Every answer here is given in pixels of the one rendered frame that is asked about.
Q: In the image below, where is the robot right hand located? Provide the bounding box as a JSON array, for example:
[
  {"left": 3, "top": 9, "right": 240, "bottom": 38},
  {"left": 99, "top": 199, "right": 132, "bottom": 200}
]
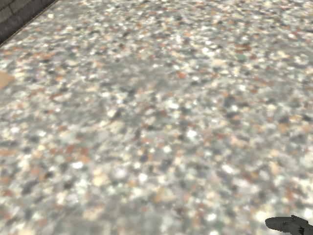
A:
[{"left": 265, "top": 214, "right": 313, "bottom": 235}]

